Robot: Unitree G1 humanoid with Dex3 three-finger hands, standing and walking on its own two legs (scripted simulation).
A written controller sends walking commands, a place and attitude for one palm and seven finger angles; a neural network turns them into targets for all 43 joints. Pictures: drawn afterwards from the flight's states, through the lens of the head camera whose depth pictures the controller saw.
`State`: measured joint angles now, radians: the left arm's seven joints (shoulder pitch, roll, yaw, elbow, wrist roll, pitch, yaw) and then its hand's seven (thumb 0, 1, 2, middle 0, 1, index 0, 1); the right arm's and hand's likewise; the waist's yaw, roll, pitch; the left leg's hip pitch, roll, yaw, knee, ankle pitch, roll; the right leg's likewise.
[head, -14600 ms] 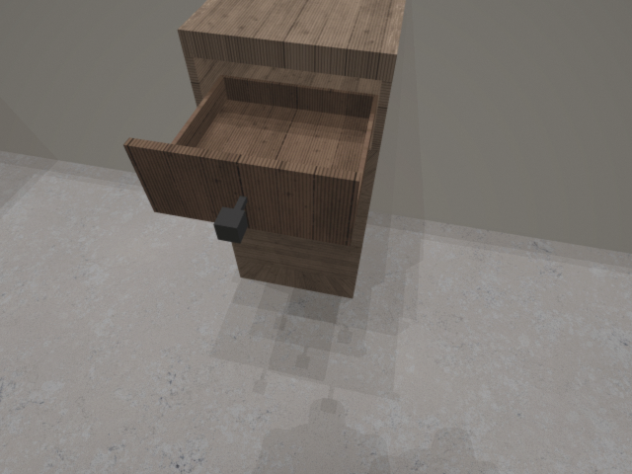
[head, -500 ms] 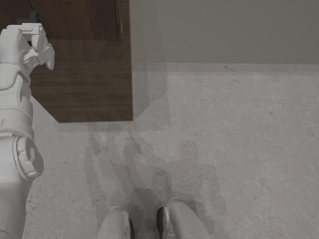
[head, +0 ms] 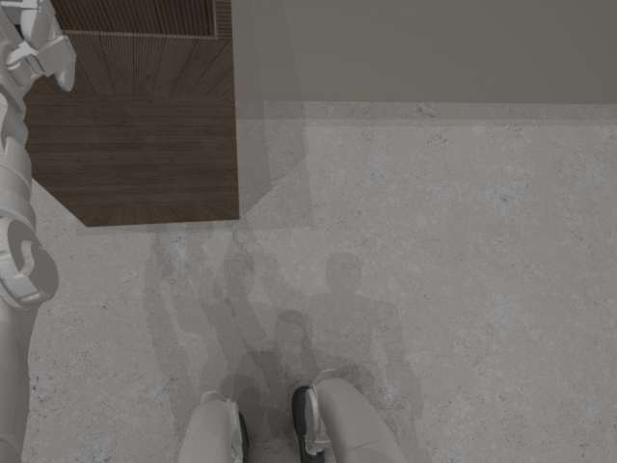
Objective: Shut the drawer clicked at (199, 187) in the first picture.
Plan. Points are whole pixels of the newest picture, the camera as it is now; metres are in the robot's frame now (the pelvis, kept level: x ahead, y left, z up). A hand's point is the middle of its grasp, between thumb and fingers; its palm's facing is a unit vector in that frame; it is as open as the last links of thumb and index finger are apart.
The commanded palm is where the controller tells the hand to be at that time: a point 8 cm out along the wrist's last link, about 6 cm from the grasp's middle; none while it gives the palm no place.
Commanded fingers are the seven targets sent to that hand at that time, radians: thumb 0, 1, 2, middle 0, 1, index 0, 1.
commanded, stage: pull the fist back off the drawer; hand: left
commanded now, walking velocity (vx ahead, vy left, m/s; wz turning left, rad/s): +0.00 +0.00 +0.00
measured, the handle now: out of the picture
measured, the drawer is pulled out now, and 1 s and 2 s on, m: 0.00 0.00 0.00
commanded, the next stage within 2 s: draw the hand back to the body in 0.80 s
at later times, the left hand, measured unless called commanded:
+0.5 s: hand (63, 47) +0.58 +0.18 +0.09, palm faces -0.04 -1.00 -0.04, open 3.6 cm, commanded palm +0.57 +0.21 +0.09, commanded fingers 0.00 0.90 0.90 -1.40 -1.60 -1.40 -1.60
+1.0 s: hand (44, 68) +0.55 +0.20 +0.09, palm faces -0.03 -1.00 -0.05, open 3.2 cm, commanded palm +0.50 +0.23 +0.10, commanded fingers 0.00 0.90 0.90 -1.40 -1.60 -1.40 -1.60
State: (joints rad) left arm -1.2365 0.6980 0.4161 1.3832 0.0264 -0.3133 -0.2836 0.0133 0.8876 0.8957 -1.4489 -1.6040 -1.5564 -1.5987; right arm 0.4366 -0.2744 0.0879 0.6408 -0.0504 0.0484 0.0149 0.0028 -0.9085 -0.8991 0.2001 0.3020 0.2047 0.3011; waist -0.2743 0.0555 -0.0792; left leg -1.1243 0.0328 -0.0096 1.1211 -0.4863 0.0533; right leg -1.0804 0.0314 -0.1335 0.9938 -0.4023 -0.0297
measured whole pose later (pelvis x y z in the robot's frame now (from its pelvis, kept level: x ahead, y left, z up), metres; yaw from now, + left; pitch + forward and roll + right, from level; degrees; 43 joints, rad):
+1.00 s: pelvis +0.04 +0.01 +0.03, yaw -1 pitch +25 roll -4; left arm -0.81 0.51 0.42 0.96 -0.09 -0.33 -0.28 0.01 0.89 0.89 -1.40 -1.60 -1.41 -1.60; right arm 0.41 -0.27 0.03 0.58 -0.02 0.08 0.04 0.00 -0.91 -0.90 0.20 0.30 0.20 0.30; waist -0.18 0.05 -0.11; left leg -0.92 0.03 0.04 0.99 -0.50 0.06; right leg -0.90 0.04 -0.07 0.87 -0.41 -0.01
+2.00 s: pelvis +0.03 -0.01 +0.09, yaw +1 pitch -4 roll -1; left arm 0.41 0.32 0.24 -0.32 -0.07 -0.06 0.08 0.01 0.89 0.90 -1.40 -1.60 -1.41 -1.60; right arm 0.18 -0.23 0.04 0.61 0.02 -0.03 -0.05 0.01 -0.91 -0.90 0.20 0.30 0.20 0.30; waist 0.04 0.09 0.00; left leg -0.08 -0.02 0.02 0.41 -0.27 0.04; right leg -0.10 0.02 -0.04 0.39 -0.23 -0.02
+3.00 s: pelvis -0.03 +0.01 +0.08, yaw +1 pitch +0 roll +0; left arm 0.61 0.39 0.37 -0.55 -0.02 -0.21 0.11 0.01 0.89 0.90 -1.40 -1.60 -1.41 -1.60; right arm 0.16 -0.22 -0.01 0.53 0.01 -0.02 -0.08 0.01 -0.91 -0.90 0.20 0.30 0.20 0.30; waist 0.01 0.02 0.03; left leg -0.31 -0.06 0.04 0.52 -0.22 0.07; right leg -0.34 -0.02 -0.03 0.52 -0.19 0.00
